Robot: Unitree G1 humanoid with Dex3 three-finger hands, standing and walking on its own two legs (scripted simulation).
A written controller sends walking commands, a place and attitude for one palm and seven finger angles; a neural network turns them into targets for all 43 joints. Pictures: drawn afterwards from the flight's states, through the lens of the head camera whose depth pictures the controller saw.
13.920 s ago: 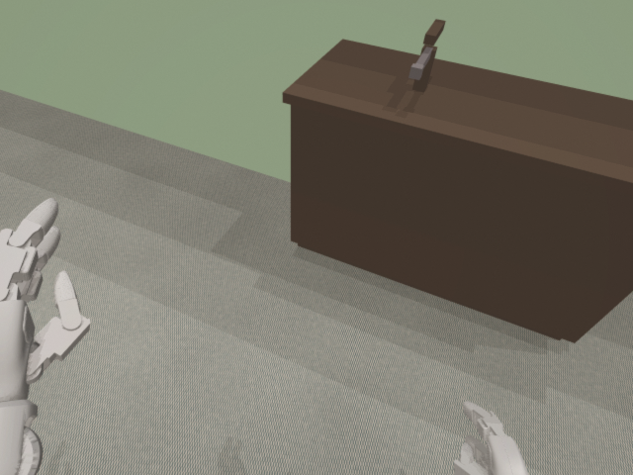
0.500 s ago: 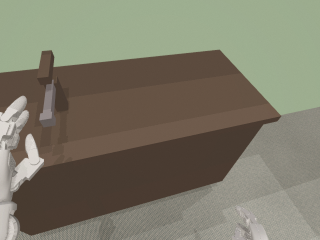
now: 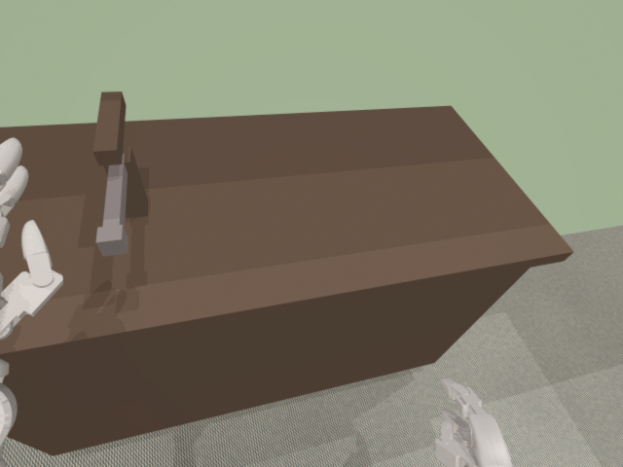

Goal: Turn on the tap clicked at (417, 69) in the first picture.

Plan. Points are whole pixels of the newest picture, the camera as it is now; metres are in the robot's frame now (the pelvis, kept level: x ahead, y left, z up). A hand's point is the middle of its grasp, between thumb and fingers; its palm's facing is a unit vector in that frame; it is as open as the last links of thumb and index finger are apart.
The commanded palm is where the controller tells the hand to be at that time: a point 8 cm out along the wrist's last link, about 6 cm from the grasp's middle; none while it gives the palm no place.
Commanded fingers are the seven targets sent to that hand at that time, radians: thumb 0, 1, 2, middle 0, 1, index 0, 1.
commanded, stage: come to a stop and stand still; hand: left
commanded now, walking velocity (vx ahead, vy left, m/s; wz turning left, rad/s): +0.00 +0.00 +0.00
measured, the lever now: (112, 240) +0.33 +0.30 +0.08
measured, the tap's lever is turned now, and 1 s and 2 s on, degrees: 0 0 0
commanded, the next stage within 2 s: look again from close up in 0.14 s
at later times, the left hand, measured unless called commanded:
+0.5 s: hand (87, 311) +0.20 +0.23 +0.17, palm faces +0.39 -0.86 -0.33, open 7.4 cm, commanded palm +0.15 +0.27 +0.18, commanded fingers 0.00 0.90 0.90 -0.20 -0.30 -0.20 -0.30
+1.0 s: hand (119, 289) +0.22 +0.21 +0.17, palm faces +0.29 -0.85 -0.44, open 7.4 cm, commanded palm +0.15 +0.26 +0.18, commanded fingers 0.00 0.90 0.90 -0.20 -0.30 -0.20 -0.30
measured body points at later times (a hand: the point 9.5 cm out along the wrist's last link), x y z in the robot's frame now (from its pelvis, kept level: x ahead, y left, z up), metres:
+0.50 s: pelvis -0.01 -0.01 +0.00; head -0.01 +0.01 +0.45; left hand +0.17 +0.28 +0.19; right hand +0.16 -0.24 -0.07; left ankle +0.01 +0.06 -0.74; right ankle +0.00 -0.15 -0.74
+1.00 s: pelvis -0.02 -0.01 +0.00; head +0.01 -0.02 +0.45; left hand +0.20 +0.26 +0.20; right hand +0.15 -0.24 -0.08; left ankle +0.01 +0.06 -0.74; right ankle +0.00 -0.15 -0.74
